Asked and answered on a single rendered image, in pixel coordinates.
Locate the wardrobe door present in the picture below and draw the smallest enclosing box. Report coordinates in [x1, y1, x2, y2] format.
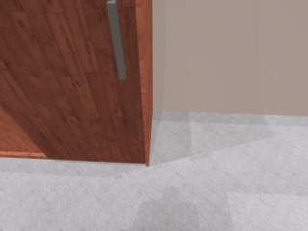
[0, 105, 43, 153]
[0, 0, 146, 164]

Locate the handle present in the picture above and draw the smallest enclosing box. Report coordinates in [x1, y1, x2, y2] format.
[106, 0, 126, 80]

